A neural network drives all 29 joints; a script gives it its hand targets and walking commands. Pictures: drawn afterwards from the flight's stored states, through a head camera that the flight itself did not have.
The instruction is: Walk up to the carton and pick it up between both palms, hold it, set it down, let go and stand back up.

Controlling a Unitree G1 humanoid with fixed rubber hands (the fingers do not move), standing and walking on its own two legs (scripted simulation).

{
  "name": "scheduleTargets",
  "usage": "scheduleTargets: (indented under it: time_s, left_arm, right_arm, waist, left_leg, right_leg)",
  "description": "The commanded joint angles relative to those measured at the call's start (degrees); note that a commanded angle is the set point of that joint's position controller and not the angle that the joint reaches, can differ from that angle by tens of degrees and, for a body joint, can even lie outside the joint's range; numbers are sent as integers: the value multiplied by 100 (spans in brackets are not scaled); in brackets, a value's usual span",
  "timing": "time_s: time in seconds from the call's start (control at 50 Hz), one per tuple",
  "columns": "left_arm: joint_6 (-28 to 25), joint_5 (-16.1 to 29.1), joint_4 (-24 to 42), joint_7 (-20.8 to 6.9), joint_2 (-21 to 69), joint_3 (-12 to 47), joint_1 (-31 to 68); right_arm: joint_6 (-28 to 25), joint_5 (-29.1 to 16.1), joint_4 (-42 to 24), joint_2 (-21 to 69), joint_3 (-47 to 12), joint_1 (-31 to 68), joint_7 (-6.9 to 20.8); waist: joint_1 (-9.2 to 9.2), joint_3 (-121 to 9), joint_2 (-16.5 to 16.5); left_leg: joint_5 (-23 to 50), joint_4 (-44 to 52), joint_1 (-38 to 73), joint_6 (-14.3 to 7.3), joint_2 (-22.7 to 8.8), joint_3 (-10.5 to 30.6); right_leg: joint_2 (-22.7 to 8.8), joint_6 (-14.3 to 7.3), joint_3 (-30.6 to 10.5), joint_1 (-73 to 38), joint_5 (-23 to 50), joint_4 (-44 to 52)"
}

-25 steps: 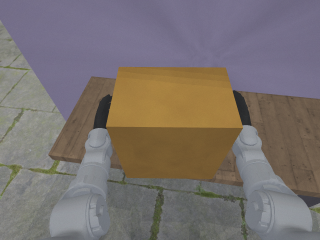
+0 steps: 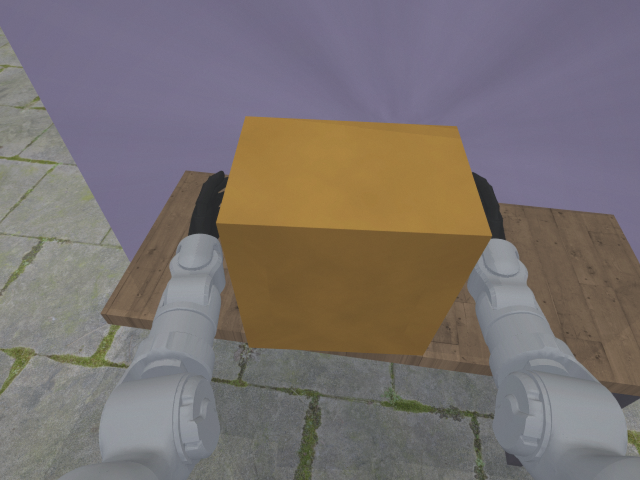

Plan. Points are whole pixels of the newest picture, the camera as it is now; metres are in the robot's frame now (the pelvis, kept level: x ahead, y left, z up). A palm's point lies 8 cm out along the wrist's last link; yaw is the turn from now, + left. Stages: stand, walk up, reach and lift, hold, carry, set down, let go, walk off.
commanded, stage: reach and lift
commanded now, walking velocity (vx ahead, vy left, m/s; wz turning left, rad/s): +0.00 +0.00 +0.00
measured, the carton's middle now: (342, 247) +0.42 +0.00 +0.06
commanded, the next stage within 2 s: none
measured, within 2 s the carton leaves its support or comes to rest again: neither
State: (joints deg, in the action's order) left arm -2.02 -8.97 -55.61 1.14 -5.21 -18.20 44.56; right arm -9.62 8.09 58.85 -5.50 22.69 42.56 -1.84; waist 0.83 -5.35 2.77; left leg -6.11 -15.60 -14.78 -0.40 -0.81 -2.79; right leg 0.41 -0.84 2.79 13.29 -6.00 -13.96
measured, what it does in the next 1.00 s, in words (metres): stands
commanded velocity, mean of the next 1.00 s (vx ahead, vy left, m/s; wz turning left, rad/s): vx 0.00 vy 0.00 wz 0.00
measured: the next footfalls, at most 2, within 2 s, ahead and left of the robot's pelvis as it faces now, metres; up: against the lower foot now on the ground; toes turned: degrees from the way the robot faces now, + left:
none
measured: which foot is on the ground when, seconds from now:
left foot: down 0.00-1.00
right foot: down 0.00-1.00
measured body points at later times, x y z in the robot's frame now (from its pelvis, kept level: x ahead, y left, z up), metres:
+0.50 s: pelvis +0.01 +0.00 +0.00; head -0.01 +0.02 +0.45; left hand +0.40 +0.18 +0.14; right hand +0.40 -0.18 +0.14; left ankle +0.01 +0.11 -0.75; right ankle +0.01 -0.11 -0.75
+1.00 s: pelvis +0.00 +0.00 +0.00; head -0.05 +0.03 +0.45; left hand +0.39 +0.19 +0.18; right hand +0.39 -0.17 +0.18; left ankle +0.01 +0.11 -0.75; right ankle +0.01 -0.11 -0.75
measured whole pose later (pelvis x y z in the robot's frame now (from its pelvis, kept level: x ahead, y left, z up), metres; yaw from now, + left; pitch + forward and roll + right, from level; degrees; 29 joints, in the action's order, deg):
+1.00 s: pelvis +0.00 +0.00 +0.00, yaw +1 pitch -5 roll +0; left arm 29.8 -12.3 -20.0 -2.5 -3.9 -18.5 37.0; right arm 10.8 -5.5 40.9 -6.2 9.2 40.2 -4.7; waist -3.7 -1.3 3.7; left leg -7.1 -15.6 -3.6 -0.6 -0.1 -1.5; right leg -0.2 -0.5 4.0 1.6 -7.5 -13.9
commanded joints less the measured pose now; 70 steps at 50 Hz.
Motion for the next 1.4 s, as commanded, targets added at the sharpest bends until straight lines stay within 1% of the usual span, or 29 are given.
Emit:
scheduleTargets:
  time_s: [0.0, 0.08, 0.14, 0.22, 0.3, 0.36, 0.4, 0.48, 0.56, 0.6, 0.68, 0.76, 0.82, 0.88, 0.98, 1.06, 1.22, 1.38]
  left_arm:
    - [61, -47, 1036, -583, 3139, 1561, 3157]
    - [399, -57, 1359, -658, 3129, 1629, 2833]
    - [620, -23, 1737, -711, 3155, 1741, 2626]
    - [922, 67, 2415, -751, 3203, 2011, 2403]
    - [1201, 217, 3169, -758, 3271, 2365, 2346]
    - [1441, 255, 3530, -772, 3255, 2509, 2199]
    - [1615, 253, 3675, -808, 3193, 2509, 2114]
    - [1971, 133, 3662, -932, 3020, 2290, 1921]
    - [2202, 60, 3623, -1041, 2907, 2100, 2032]
    - [2265, 77, 3674, -1050, 2902, 2099, 2161]
    - [2386, 177, 3824, -1001, 2986, 2260, 2368]
    - [2605, 190, 3831, -1011, 2963, 2279, 2343]
    - [2787, 185, 3845, -1050, 2939, 2236, 2308]
    - [2942, 201, 3974, -1075, 2935, 2237, 2296]
    - [3151, 262, 4376, -1109, 2956, 2367, 2244]
    - [3337, 232, 4632, -1160, 2918, 2378, 2084]
    - [3630, 252, 5006, -1222, 2849, 2445, 2236]
    - [3767, 334, 4945, -1207, 2846, 2458, 2581]
  right_arm:
    - [-133, 4, -848, 2863, -1742, 3239, 810]
    - [69, -284, -1066, 2801, -1974, 3091, 750]
    - [193, -508, -1362, 2791, -2213, 3010, 687]
    - [349, -817, -1904, 2813, -2594, 2910, 592]
    - [509, -1090, -2499, 2853, -2965, 2871, 502]
    - [672, -1247, -2873, 2858, -3194, 2809, 438]
    - [803, -1315, -3065, 2831, -3291, 2778, 396]
    - [1052, -1313, -3174, 2737, -3249, 2731, 354]
    - [1180, -1223, -3192, 2714, -3065, 2867, 381]
    - [1198, -1197, -3244, 2731, -3008, 2992, 407]
    - [1237, -1233, -3308, 2753, -2974, 3218, 441]
    - [1381, -1264, -3192, 2691, -2922, 3231, 435]
    - [1493, -1340, -3158, 2645, -2925, 3289, 421]
    - [1590, -1463, -3210, 2636, -2982, 3357, 402]
    - [1766, -1785, -3516, 2674, -3287, 3399, 321]
    - [1951, -2021, -3721, 2657, -3497, 3307, 247]
    - [2269, -2236, -3955, 2616, -3579, 3400, 235]
    - [2468, -2219, -3805, 2605, -3414, 3659, 292]
  waist:
    - [-6, -2283, -257]
    - [-51, -2009, -240]
    - [-100, -1959, -218]
    - [-190, -2011, -267]
    - [-302, -2180, -343]
    - [-354, -2097, -336]
    - [-370, -1945, -290]
    - [-360, -1432, -166]
    - [-326, -1275, -133]
    - [-325, -1403, -163]
    - [-375, -1634, -285]
    - [-437, -1493, -309]
    - [-458, -1386, -285]
    - [-484, -1377, -272]
    - [-541, -1543, -268]
    - [-564, -1455, -264]
    - [-596, -1285, -304]
    - [-607, -1393, -379]
  left_leg:
    - [1078, -116, 1340, 168, 46, -180]
    - [1372, -173, 1475, 179, 74, -146]
    - [1678, -243, 1596, 196, 98, -101]
    - [2155, -355, 1803, 256, 150, -32]
    - [2457, -440, 2023, 317, 182, 57]
    - [2433, -437, 2085, 319, 213, 110]
    - [2203, -367, 2013, 290, 234, 122]
    - [1457, -130, 1754, 179, 257, 95]
    - [864, 54, 1617, 97, 257, 28]
    - [784, 64, 1682, 85, 250, 17]
    - [847, 2, 1946, 141, 220, 37]
    - [684, 37, 1991, 142, 207, 54]
    - [596, 61, 1935, 128, 212, 54]
    - [694, 45, 1952, 130, 218, 67]
    - [1180, -88, 2082, 168, 255, 105]
    - [1373, -125, 2063, 185, 285, 127]
    - [1091, -34, 1927, 169, 267, 138]
    - [646, 50, 1840, 133, 218, 140]
  right_leg:
    - [34, 137, 181, -874, 642, 24]
    - [71, 160, 153, -1049, 925, 9]
    - [108, 191, 134, -1269, 1308, -42]
    - [150, 226, 114, -1526, 1874, -110]
    - [190, 250, 113, -1645, 2201, -156]
    - [192, 276, 109, -1667, 2229, -142]
    - [184, 300, 107, -1694, 2101, -114]
    - [132, 328, 102, -1647, 1524, -22]
    - [96, 316, 138, -1516, 895, 52]
    - [95, 299, 164, -1442, 726, 63]
    - [131, 242, 218, -1242, 512, 92]
    - [127, 225, 238, -1128, 274, 147]
    - [128, 227, 237, -1154, 191, 158]
    - [139, 228, 233, -1231, 280, 144]
    - [170, 254, 193, -1479, 821, 76]
    - [180, 273, 164, -1630, 1081, 57]
    - [170, 221, 130, -1532, 769, 98]
    - [147, 161, 108, -1355, 316, 133]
